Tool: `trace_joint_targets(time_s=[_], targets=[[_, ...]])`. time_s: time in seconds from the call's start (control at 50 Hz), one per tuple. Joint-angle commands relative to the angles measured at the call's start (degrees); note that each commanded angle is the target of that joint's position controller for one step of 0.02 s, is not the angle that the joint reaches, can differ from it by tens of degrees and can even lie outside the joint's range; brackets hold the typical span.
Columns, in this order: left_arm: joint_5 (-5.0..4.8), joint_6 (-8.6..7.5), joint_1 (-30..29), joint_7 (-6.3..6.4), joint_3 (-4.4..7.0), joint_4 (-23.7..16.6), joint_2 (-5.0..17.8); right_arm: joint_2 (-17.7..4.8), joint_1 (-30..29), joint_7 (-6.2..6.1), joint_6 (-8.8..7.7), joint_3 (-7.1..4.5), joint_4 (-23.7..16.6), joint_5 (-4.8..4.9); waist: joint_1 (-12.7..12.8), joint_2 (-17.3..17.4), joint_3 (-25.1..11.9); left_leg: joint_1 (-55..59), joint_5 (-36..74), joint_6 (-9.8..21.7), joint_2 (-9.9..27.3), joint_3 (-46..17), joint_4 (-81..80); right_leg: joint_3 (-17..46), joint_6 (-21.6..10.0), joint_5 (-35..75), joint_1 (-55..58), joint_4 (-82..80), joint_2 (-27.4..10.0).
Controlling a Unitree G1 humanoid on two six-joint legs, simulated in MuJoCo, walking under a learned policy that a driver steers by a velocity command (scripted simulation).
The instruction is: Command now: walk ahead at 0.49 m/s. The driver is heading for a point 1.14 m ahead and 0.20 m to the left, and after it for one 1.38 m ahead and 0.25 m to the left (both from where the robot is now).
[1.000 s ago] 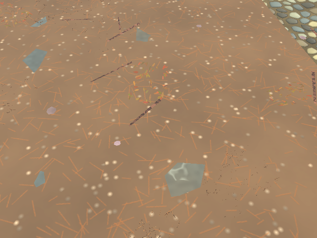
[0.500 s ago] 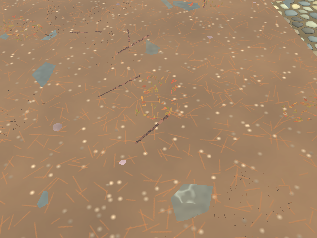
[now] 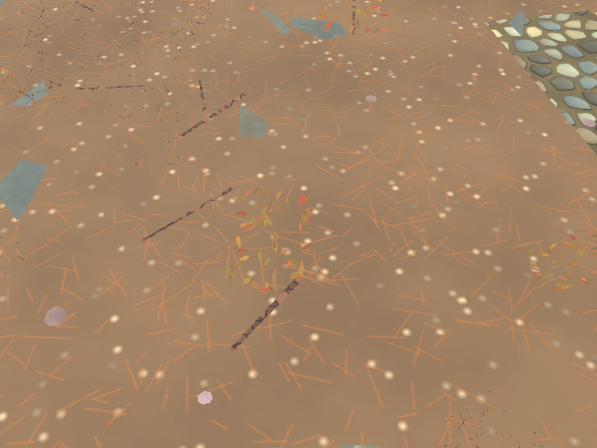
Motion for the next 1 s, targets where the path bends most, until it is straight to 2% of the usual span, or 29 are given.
trace_joint_targets(time_s=[0.02,0.12,0.2,0.26,0.28,0.3,0.32,0.34,0.36,0.38,0.4,0.42,0.44,0.48,0.52,0.58,0.64,0.74,0.78,0.82,0.84,0.86,0.88,0.9,0.92,0.94,0.96,0.98,1.0], targets=[[0.77,0.57,1.6,0.19,0.91,-2.6,2.7,-7.6,-1.5,-1.24,-0.95,-1.21,-2.8,-0.04,2.6,4.4,2.3,-2.3,4.1,10.0,16.8,-13.9,-13.2,1.5,1.6,7.5,-4.9,-7.3,-3.1],[0.58,-0.22,-9.8,-1.01,0.19,-5.7,1.4,-9.0,4.0,-2.38,-0.19,-1.37,-1.7,0.73,-0.9,4.3,3.0,0.9,7.0,7.0,14.2,-8.3,-12.9,-1.8,2.2,21.1,-2.7,-26.2,0.2],[-0.02,-0.57,-16.2,-2.35,-0.26,-8.2,1.8,-9.2,8.8,-2.52,0.84,-1.59,0.2,1.20,-2.9,4.4,4.3,9.2,7.8,6.7,17.1,-8.4,-9.8,-1.9,1.4,19.1,-4.4,-32.5,1.6],[-0.18,-1.07,-15.8,-3.29,0.19,-9.3,3.7,-10.2,8.8,-2.79,1.86,-2.18,0.6,1.25,-1.0,5.7,3.1,15.0,15.2,5.4,19.7,-9.2,-5.0,-2.2,-0.8,12.6,-2.0,-35.3,2.8],[-0.19,-1.22,-12.8,-3.36,0.80,-8.7,5.0,-10.8,7.7,-2.81,2.15,-2.35,0.2,1.19,1.0,6.8,1.1,15.5,23.9,4.7,19.4,-8.6,-1.3,-3.4,-1.7,10.6,3.2,-35.8,4.4],[-0.11,-1.28,-5.7,-3.23,1.96,-6.7,6.9,-10.5,6.3,-2.78,2.51,-2.19,-0.2,1.06,5.0,6.9,-3.3,14.3,33.0,3.5,17.3,-6.6,7.1,-5.1,-3.2,10.7,13.0,-36.8,6.3],[0.19,-1.24,5.3,-2.78,3.44,-3.6,10.3,-8.7,6.1,-2.78,2.61,-1.40,-1.1,0.52,9.3,5.7,-10.7,6.9,30.8,1.6,14.1,-4.3,20.4,-2.3,-5.8,11.9,29.4,-34.9,3.8],[1.37,-0.88,14.2,-2.49,4.96,-1.7,16.1,-2.9,12.0,-2.22,1.70,0.40,-2.1,0.22,8.5,-5.7,-20.5,-16.8,10.3,-2.8,6.0,-0.8,43.7,21.6,-14.4,4.9,54.3,-35.6,-11.4],[0.83,-0.56,15.5,-2.60,3.99,-1.2,13.2,-2.1,12.1,-1.94,0.22,0.90,-1.4,0.76,8.7,-11.4,-25.0,-27.2,-23.7,-3.2,1.1,-8.0,55.0,40.2,-17.3,-1.0,59.1,-45.4,-16.6],[0.45,-0.66,11.0,-2.59,2.67,-1.8,9.6,-7.9,7.0,-1.67,-0.90,-0.67,-2.9,2.43,8.3,-8.4,-17.2,-32.8,-22.3,-1.8,4.9,-11.3,59.8,34.0,-14.2,-3.4,53.1,-46.7,-14.5],[0.62,-0.65,5.5,-2.45,2.00,-3.3,7.5,-8.9,2.5,-1.76,-1.42,-0.85,-4.3,3.09,6.8,-5.1,-10.7,-33.3,-17.2,-1.0,8.1,-9.4,58.7,25.5,-12.3,0.3,44.2,-47.8,-12.5],[1.09,-0.78,1.5,-2.69,1.43,-3.8,5.8,-8.4,0.2,-2.13,-1.34,-1.08,-4.6,2.38,5.0,-1.1,-6.0,-31.1,-12.7,-1.1,10.4,-8.3,54.7,19.3,-11.4,5.3,35.3,-50.2,-10.2],[1.53,-1.10,-0.6,-2.84,0.96,-4.0,4.2,-7.8,0.7,-2.46,-0.64,-1.54,-4.3,1.67,2.8,-1.6,-4.2,-27.3,-9.8,-1.2,12.4,-8.7,51.0,14.9,-10.3,8.3,29.6,-52.0,-8.1],[1.58,-1.31,-0.6,-3.12,0.88,-3.1,3.8,-4.9,2.9,-2.57,0.95,-1.34,-3.6,1.33,0.9,-2.2,-2.8,-23.1,-7.6,-1.9,13.2,-8.2,47.7,10.7,-10.6,10.9,24.1,-55.1,-6.2],[1.48,-1.55,1.3,-2.63,1.32,-2.0,5.6,-4.5,1.1,-2.78,1.70,-1.44,-4.5,1.04,0.5,-1.4,-1.0,-25.2,-4.2,-3.0,13.6,-7.6,43.7,7.8,-11.4,14.5,22.8,-56.9,-5.9],[1.75,-1.34,3.6,-1.45,1.68,-0.9,6.8,-4.5,-4.3,-2.52,1.90,-1.56,-6.2,0.90,1.6,-0.8,0.5,-30.0,5.3,-4.0,13.6,-7.9,34.4,3.0,-10.4,16.6,25.2,-58.2,-5.6],[1.63,-1.28,5.0,-0.78,1.63,-0.3,7.1,-3.6,-9.7,-1.73,1.62,-1.16,-7.9,1.22,3.4,-1.0,1.7,-27.8,13.6,-3.5,11.7,-6.4,24.6,-2.5,-8.3,16.3,25.6,-59.2,-4.2],[1.05,-0.36,9.2,-0.35,1.91,1.8,7.6,-3.1,-17.2,-0.22,1.65,-0.58,-11.5,1.48,5.9,0.2,4.2,-30.8,12.9,-1.8,9.9,-5.3,17.3,-6.5,-7.2,18.1,35.5,-57.3,-7.4],[0.79,0.47,9.2,-0.13,2.21,1.9,8.1,-3.5,-18.5,0.65,1.58,-0.61,-13.1,1.48,5.6,-0.2,4.3,-31.5,8.2,-0.6,9.3,-4.1,16.1,-7.6,-6.3,23.0,39.7,-54.1,-9.0],[0.65,1.30,7.4,0.27,2.69,1.0,9.7,-5.0,-16.8,1.36,1.59,-1.29,-14.0,1.44,3.6,-1.8,2.1,-26.3,2.1,1.2,6.6,-0.8,16.1,-9.4,-5.0,39.8,41.4,-47.6,-9.3],[0.71,1.80,6.7,0.57,2.91,0.5,10.5,-6.5,-13.0,1.47,1.73,-2.14,-13.6,1.41,1.3,-2.9,-1.0,-20.3,-0.4,2.2,4.3,1.2,16.5,-10.6,-4.2,49.9,41.3,-41.1,-8.9],[0.75,2.39,5.7,0.86,2.79,-0.2,10.5,-8.8,-4.8,1.37,1.85,-3.63,-11.7,1.50,-3.2,-2.2,-5.4,-9.2,1.0,3.8,1.5,2.4,14.2,-12.5,-2.6,54.4,38.4,-30.0,-7.0],[1.21,2.31,6.1,1.18,2.28,-1.5,9.8,-13.5,5.1,0.54,2.14,-5.71,-9.7,1.51,-7.1,1.9,-11.1,8.2,2.0,7.0,5.5,-6.6,13.2,-13.0,-0.3,43.4,26.1,-13.8,-4.6],[2.94,0.55,11.6,-0.09,-0.45,-4.1,1.4,-19.6,8.3,-0.08,2.23,-6.93,-9.4,1.77,-2.3,16.5,-17.6,30.1,-4.4,17.9,20.5,-37.6,9.4,-10.3,3.9,-3.8,-0.3,8.4,7.0],[0.82,-2.23,8.0,-1.06,-0.26,-4.7,4.3,-16.0,10.0,-0.19,2.02,-5.62,-10.1,1.43,-4.5,13.6,-23.7,35.9,-9.3,20.6,24.5,-53.1,-0.1,1.9,3.1,-18.6,-9.4,17.0,10.1],[-1.27,-3.81,2.3,-1.63,0.69,-6.4,7.6,-12.6,7.9,-0.47,1.73,-4.80,-10.0,0.91,-5.4,10.9,-16.2,31.7,-5.9,16.8,22.2,-44.0,-0.4,3.8,1.5,-14.3,-14.8,17.2,6.4],[-1.07,-4.45,-0.3,-1.46,0.54,-7.1,7.5,-10.6,3.9,-0.60,1.42,-4.25,-11.1,1.03,-3.7,5.8,-11.3,23.4,-0.9,14.5,19.6,-36.1,-0.3,3.3,0.7,-9.1,-13.5,12.8,3.6],[0.33,-4.33,-1.3,-0.96,1.00,-6.9,7.5,-8.9,-0.4,-0.53,1.37,-3.70,-12.3,0.97,-1.2,2.0,-7.5,14.0,4.9,13.0,17.5,-30.4,-1.2,2.8,1.1,-6.3,-9.6,7.3,1.8],[1.11,-3.59,-0.8,-0.64,1.57,-7.0,8.0,-7.5,-2.8,-0.65,1.32,-3.17,-13.3,0.52,1.0,2.3,-5.9,7.5,9.2,12.5,15.9,-27.0,-2.7,2.9,1.5,-4.8,-4.8,3.9,0.5]])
